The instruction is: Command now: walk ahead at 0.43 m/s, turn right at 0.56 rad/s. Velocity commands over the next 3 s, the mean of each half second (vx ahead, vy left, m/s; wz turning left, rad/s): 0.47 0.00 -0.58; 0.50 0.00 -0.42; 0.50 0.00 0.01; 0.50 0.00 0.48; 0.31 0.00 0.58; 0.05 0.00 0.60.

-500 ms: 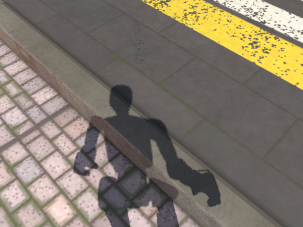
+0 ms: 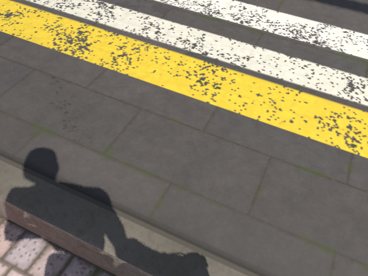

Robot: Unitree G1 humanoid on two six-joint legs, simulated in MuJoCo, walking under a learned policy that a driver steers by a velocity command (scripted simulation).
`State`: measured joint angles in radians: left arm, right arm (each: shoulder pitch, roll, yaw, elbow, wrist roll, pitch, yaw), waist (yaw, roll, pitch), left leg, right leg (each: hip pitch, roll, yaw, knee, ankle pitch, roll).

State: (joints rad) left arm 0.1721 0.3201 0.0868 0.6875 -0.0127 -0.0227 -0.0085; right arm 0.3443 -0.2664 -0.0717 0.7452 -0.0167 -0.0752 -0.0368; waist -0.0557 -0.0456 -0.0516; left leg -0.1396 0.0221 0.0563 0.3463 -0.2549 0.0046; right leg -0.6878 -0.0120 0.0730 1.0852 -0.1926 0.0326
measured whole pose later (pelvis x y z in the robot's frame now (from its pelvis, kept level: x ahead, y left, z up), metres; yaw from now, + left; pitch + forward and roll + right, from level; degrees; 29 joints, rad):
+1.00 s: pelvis +0.50 -0.11 +0.16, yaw -31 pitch +1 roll +0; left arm 0.09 0.19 -0.02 0.63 0.00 -0.04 -0.03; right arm 0.48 -0.17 -0.01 0.96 -0.02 -0.09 0.01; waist -0.04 -0.04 -0.06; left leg -0.25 0.05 0.17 0.50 -0.26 0.03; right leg -0.90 0.01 0.10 1.46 -0.02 -0.10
